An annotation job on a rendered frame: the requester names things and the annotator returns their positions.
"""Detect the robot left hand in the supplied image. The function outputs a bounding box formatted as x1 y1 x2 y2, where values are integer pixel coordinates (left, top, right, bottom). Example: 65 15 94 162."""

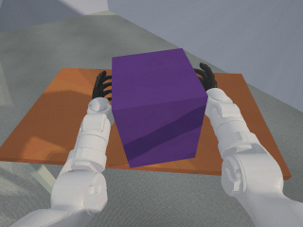
92 71 112 101

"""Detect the carton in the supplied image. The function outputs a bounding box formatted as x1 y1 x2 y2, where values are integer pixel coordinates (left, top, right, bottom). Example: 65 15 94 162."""
111 48 208 168

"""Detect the robot right hand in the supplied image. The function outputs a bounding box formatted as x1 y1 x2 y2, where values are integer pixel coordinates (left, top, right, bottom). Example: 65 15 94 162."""
193 62 217 91

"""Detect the robot right upper arm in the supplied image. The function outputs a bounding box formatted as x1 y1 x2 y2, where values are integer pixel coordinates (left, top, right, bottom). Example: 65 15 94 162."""
221 153 303 227

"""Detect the table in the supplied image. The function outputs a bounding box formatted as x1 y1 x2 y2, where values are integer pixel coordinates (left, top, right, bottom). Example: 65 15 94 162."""
0 68 292 194

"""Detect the left robot forearm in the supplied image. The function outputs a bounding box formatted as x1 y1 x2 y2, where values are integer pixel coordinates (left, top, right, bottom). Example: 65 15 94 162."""
50 97 115 204

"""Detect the robot left upper arm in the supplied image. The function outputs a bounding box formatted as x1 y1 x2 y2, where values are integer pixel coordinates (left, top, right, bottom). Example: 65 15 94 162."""
9 170 108 227

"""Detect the right robot forearm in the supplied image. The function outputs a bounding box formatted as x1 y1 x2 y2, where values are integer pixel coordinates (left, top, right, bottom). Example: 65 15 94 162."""
205 88 284 190

